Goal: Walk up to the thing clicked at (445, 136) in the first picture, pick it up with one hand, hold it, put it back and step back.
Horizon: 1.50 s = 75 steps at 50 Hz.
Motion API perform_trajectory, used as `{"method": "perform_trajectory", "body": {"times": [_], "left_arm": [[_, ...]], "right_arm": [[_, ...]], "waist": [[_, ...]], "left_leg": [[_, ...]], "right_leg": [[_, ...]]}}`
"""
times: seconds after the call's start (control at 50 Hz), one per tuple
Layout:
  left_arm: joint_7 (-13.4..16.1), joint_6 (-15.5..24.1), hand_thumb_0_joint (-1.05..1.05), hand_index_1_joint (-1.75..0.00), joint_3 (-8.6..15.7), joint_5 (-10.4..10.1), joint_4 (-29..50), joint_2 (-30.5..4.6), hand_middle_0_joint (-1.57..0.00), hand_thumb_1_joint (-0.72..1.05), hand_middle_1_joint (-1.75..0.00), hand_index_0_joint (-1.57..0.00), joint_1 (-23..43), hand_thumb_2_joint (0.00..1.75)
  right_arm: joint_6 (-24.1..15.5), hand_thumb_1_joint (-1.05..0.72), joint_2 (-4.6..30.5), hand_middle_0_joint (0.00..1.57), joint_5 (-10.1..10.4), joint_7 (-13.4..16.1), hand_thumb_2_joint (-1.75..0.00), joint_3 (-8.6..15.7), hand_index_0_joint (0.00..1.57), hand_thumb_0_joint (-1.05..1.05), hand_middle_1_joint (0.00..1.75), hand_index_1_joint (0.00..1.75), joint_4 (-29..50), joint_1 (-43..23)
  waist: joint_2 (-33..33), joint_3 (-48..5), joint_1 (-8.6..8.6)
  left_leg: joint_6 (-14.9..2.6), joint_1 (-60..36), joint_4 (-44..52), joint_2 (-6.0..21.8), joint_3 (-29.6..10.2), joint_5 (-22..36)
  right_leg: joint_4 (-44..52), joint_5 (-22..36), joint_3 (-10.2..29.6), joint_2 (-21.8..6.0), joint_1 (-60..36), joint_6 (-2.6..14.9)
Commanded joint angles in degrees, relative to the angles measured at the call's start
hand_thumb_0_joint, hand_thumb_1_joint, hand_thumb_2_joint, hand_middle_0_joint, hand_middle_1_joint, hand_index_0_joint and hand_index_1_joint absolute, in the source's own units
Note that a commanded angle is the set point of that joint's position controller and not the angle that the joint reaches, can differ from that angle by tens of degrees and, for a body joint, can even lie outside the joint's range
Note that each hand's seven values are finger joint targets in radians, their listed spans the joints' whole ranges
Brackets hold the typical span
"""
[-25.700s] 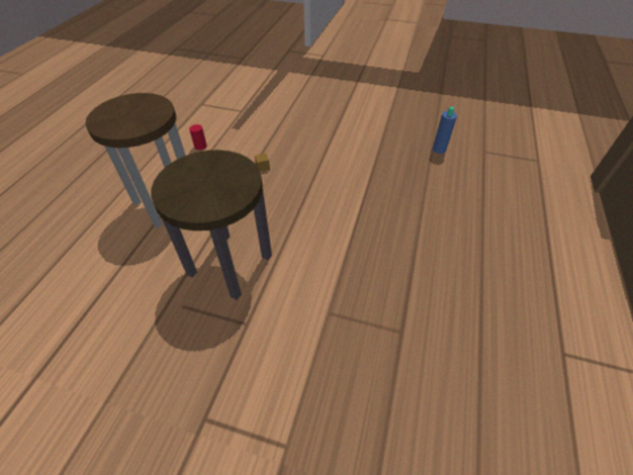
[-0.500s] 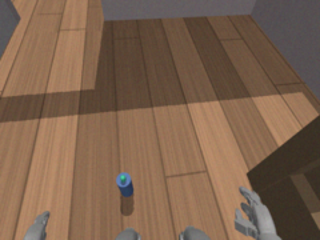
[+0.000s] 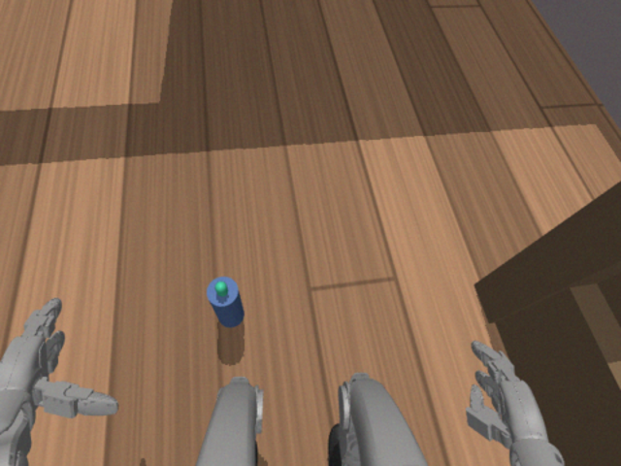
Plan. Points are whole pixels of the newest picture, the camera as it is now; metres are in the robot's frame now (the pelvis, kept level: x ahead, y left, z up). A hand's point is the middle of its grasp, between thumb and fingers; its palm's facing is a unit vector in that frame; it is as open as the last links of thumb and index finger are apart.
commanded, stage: go down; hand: left
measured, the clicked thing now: (226, 301) +0.46 +0.17 -0.49
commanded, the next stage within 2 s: approach in 1.64 s
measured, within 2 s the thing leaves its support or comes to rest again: neither
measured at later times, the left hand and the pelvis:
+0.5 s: hand (95, 305) +0.35 +0.33 -0.16, palm faces +0.03 -0.99 -0.14, open 17.6 cm; pelvis -0.04 +0.00 -0.13, yaw -2 degrees
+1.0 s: hand (99, 294) +0.39 +0.34 -0.20, palm faces +0.01 -1.00 -0.09, open 17.7 cm; pelvis -0.05 +0.01 -0.19, yaw -4 degrees
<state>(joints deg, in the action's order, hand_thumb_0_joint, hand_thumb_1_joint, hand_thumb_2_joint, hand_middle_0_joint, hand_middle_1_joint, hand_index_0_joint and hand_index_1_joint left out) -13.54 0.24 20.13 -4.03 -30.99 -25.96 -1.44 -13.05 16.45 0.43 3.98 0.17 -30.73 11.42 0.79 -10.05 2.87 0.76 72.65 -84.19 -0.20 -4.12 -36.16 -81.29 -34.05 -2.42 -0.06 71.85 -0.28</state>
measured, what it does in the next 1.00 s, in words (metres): lowers itself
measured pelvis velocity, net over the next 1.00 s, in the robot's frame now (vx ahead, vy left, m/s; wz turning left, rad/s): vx -0.05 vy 0.01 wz -0.06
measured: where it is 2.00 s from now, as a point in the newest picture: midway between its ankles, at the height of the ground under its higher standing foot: outside the picture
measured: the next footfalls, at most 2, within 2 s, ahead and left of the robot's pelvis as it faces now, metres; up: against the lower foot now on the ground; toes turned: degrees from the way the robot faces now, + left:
none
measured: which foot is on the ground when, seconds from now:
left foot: down 0.00-1.00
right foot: down 0.00-1.00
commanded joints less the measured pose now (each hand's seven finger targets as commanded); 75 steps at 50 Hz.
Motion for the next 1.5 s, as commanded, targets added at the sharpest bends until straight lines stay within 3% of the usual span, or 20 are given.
{"method": "perform_trajectory", "body": {"times": [0.0, 0.02, 0.06, 0.1, 0.12, 0.14, 0.16, 0.22, 0.26, 0.32, 0.42, 0.46, 0.56, 0.58, 0.7, 0.78, 0.82, 0.96, 1.14, 1.48], "left_arm": [[-4.8, 10.3, 0.0, -0.1, 8.4, -1.4, 4.1, -19.1, -0.08, -0.61, -0.1, -0.07, 14.4, 0.05], [-5.3, 11.1, 0.0, -0.1, 10.1, -1.3, 2.1, -20.7, -0.07, -0.61, -0.09, -0.07, 14.6, 0.06], [-6.4, 12.3, 0.0, -0.1, 10.5, -2.2, -3.6, -18.9, -0.08, -0.61, -0.1, -0.07, 13.4, 0.05], [-7.6, 13.4, 0.0, -0.11, 13.1, -2.6, -7.5, -21.6, -0.08, -0.61, -0.11, -0.08, 13.9, 0.06], [-8.6, 14.4, 0.0, -0.11, 12.0, -2.9, -4.9, -21.3, -0.08, -0.61, -0.11, -0.07, 18.9, 0.07], [-9.2, 14.4, 0.0, -0.12, 14.2, -2.8, -10.3, -23.6, -0.08, -0.61, -0.11, -0.08, 16.6, 0.07], [-10.0, 15.9, 0.0, -0.11, 13.1, -3.1, -5.6, -23.4, -0.08, -0.61, -0.1, -0.08, 23.0, 0.06], [-11.7, 18.6, 0.0, -0.1, 15.7, -3.9, -10.7, -26.8, -0.08, -0.61, -0.1, -0.07, 26.6, 0.05], [-13.1, 21.1, 0.0, -0.08, 17.5, -4.5, -8.1, -29.7, -0.07, -0.61, -0.08, -0.07, 32.7, 0.04], [-15.3, 23.2, 0.0, -0.07, 15.6, -4.9, -11.7, -28.4, -0.06, -0.58, -0.07, -0.06, 37.9, 0.04], [-18.0, 24.3, 0.0, -0.07, 19.1, -4.4, -15.6, -33.9, -0.07, -0.59, -0.07, -0.07, 38.0, 0.04], [-18.8, 23.5, 0.0, -0.07, 19.1, -4.7, -23.2, -32.1, -0.07, -0.6, -0.07, -0.06, 34.3, 0.04], [-20.4, 24.8, 0.0, -0.06, 21.1, -5.4, -15.2, -37.6, -0.07, -0.61, -0.06, -0.06, 43.2, 0.03], [-20.5, 24.5, 0.0, -0.05, 21.8, -5.3, -21.3, -37.0, -0.06, -0.58, -0.05, -0.06, 39.0, 0.03], [-22.1, 25.9, 0.0, -0.05, 21.6, -5.7, -18.3, -38.7, -0.06, -0.58, -0.05, -0.06, 46.8, 0.03], [-23.2, 25.8, 0.0, -0.06, 20.3, -5.6, -19.5, -38.2, -0.06, -0.6, -0.06, -0.06, 49.4, 0.03], [-23.4, 25.7, 0.0, -0.06, 21.7, -5.5, -18.1, -40.7, -0.06, -0.6, -0.06, -0.06, 50.8, 0.04], [-24.2, 24.7, 0.0, -0.06, 23.3, -5.6, -22.0, -42.9, -0.06, -0.6, -0.06, -0.05, 50.1, 0.04], [-25.1, 24.9, 0.0, -0.07, 23.1, -5.1, -21.1, -44.7, -0.06, -0.57, -0.08, -0.06, 54.6, 0.04], [-26.0, 24.3, 0.0, -0.07, 23.9, -4.9, -22.0, -47.7, -0.06, -0.54, -0.08, -0.06, 57.0, 0.05]], "right_arm": [[-1.9, -0.87, 10.3, 0.2, 0.1, 0.0, -0.89, 3.8, 0.2, 0.0, 0.3, 0.3, 3.4, 2.2], [-1.5, -0.87, 10.6, 0.2, 0.0, -0.2, -0.89, 3.8, 0.2, 0.0, 0.3, 0.3, 3.2, 2.3], [-0.8, -0.88, 10.6, 0.2, 0.3, -0.6, -0.89, 3.5, 0.2, 0.0, 0.3, 0.3, 2.8, 2.5], [0.0, -0.87, 11.2, 0.2, 0.4, -1.0, -0.89, 3.6, 0.2, 0.0, 0.3, 0.3, 1.8, 2.6], [0.2, -0.88, 11.0, 0.2, 0.3, -1.3, -0.89, 3.4, 0.2, 0.0, 0.3, 0.3, 2.0, 2.1], [0.5, -0.88, 11.9, 0.2, 0.4, -1.4, -0.89, 3.7, 0.2, 0.0, 0.3, 0.3, 1.6, 2.4], [0.5, -0.88, 11.6, 0.2, 0.4, -1.6, -0.89, 3.6, 0.2, 0.0, 0.3, 0.3, 1.5, 2.3], [0.6, -0.88, 11.9, 0.2, 0.3, -1.8, -0.89, 3.3, 0.2, 0.0, 0.3, 0.3, 0.6, 3.0], [0.4, -0.89, 12.3, 0.2, 0.0, -1.8, -0.9, 3.0, 0.2, 0.0, 0.3, 0.3, -0.3, 3.6], [0.1, -0.89, 12.4, 0.2, -0.2, -1.7, -0.9, 2.4, 0.2, 0.0, 0.3, 0.3, -1.2, 3.6], [0.8, -0.89, 13.8, 0.2, -0.6, -2.0, -0.9, 1.6, 0.2, 0.0, 0.3, 0.3, -3.0, 5.0], [1.2, -0.89, 13.7, 0.2, -0.5, -2.2, -0.9, 0.8, 0.2, 0.0, 0.3, 0.3, -3.4, 5.1], [1.8, -0.9, 14.5, 0.2, -0.5, -2.4, -0.9, 0.9, 0.2, 0.0, 0.3, 0.3, -3.2, 5.1], [1.8, -0.9, 14.5, 0.2, -0.6, -2.5, -0.9, 0.5, 0.2, 0.0, 0.3, 0.3, -3.4, 4.8], [2.0, -0.9, 15.2, 0.2, -1.1, -2.5, -0.9, 0.2, 0.2, 0.0, 0.3, 0.3, -4.5, 4.8], [2.1, -0.9, 15.6, 0.2, -1.3, -2.5, -0.9, 0.2, 0.2, 0.0, 0.3, 0.3, -4.6, 4.9], [2.1, -0.9, 16.0, 0.2, -1.4, -2.5, -0.9, 0.1, 0.2, 0.0, 0.3, 0.3, -4.8, 5.4], [2.5, -0.9, 16.1, 0.2, -1.5, -2.4, -0.9, -0.9, 0.2, 0.0, 0.3, 0.3, -5.1, 6.0], [2.8, -0.9, 16.7, 0.2, -1.6, -2.5, -0.9, -1.1, 0.2, 0.0, 0.3, 0.3, -4.8, 5.8], [3.7, -0.9, 18.0, 0.2, -1.6, -2.5, -0.9, -2.3, 0.2, 0.0, 0.3, 0.3, -4.8, 6.6]], "waist": [[-11.7, -24.0, -1.1], [-12.3, -24.5, -2.16], [-8.5, -24.0, -2.23], [-7.2, -25.9, -2.72], [-7.2, -26.3, -1.92], [-6.5, -25.6, -2.21], [-7.1, -26.6, -1.39], [-4.2, -28.8, -0.09], [-6.1, -32.9, 0.11], [-7.7, -30.2, 1.88], [-12.4, -33.7, -0.2], [-10.0, -30.8, 0.13], [-13.6, -34.5, 0.22], [-10.9, -31.7, 0.44], [-13.4, -32.7, 1.84], [-14.3, -31.1, 2.69], [-15.1, -33.7, 2.28], [-12.8, -33.8, 2.5], [-14.3, -31.2, 3.74], [-17.6, -30.0, 4.61]], "left_leg": [[-0.93, -10.3, 6.7, 0.1, 0.2, 14.1], [-0.85, -9.4, 6.0, 0.1, 0.2, 14.0], [-1.33, -5.7, 4.2, -0.1, 0.2, 12.7], [-1.61, -3.1, 2.7, -0.3, 0.5, 12.7], [-1.71, -1.7, 1.5, -0.4, 0.6, 12.5], [-1.92, -0.4, 1.3, -0.4, 0.6, 9.9], [-1.87, 0.8, 0.5, -0.3, 0.4, 8.7], [-2.57, 6.8, -4.4, -0.5, 1.7, 8.9], [-2.8, 6.0, -7.4, -0.5, 1.9, 11.1], [-2.51, 8.5, -8.5, -0.4, 1.7, 7.8], [-1.84, 6.0, -9.9, -0.2, 0.7, 10.5], [-1.93, 8.3, -10.3, -0.1, 0.2, 9.7], [-1.82, 9.6, -12.9, 0.0, 0.3, 8.4], [-1.98, 11.6, -13.3, 0.0, 0.1, 8.2], [-1.97, 11.9, -17.1, 0.2, 0.2, 9.8], [-1.88, 14.2, -17.4, 0.3, 0.2, 4.0], [-1.7, 13.5, -18.3, 0.2, -0.1, 4.7], [-2.2, 17.3, -22.0, -0.4, 0.9, 8.9], [-2.19, 20.0, -22.4, -0.3, 0.4, 2.8], [-1.65, 18.8, -23.5, -0.2, -1.6, 4.2]], "right_leg": [[1.1, 10.7, 0.7, 0.3, -2.2, 2.45], [0.3, 10.3, 0.7, 0.3, -1.2, 2.52], [-0.4, 9.3, 0.6, 0.5, -0.5, 2.56], [-1.4, 9.5, 0.8, 0.6, -1.1, 2.56], [-1.9, 9.3, 1.0, 0.5, -0.5, 2.45], [-2.0, 7.4, 1.1, 0.5, 0.4, 2.42], [-3.1, 6.7, 0.9, 0.6, 1.7, 2.41], [-5.1, 6.9, 1.9, 0.5, 1.4, 1.97], [-7.0, 8.6, 2.0, 0.5, 2.9, 2.01], [-8.7, 6.0, 1.7, 0.6, 7.5, 2.29], [-13.2, 7.0, -0.2, 0.9, 12.7, 3.1], [-14.2, 6.1, -0.9, 1.0, 14.7, 3.1], [-17.5, 5.5, -1.2, 1.0, 15.9, 3.18], [-17.6, 5.1, -1.4, 1.0, 16.7, 3.01], [-20.7, 6.4, -1.3, 0.8, 20.5, 3.12], [-21.8, 2.9, -1.6, 0.7, 23.1, 3.09], [-22.9, 3.4, -1.9, 0.5, 23.3, 3.05], [-24.7, 6.0, -1.9, 0.5, 22.5, 3.0], [-26.4, 1.9, -2.7, 0.4, 26.5, 2.94], [-29.7, 3.1, -3.8, 0.1, 31.2, 3.16]]}}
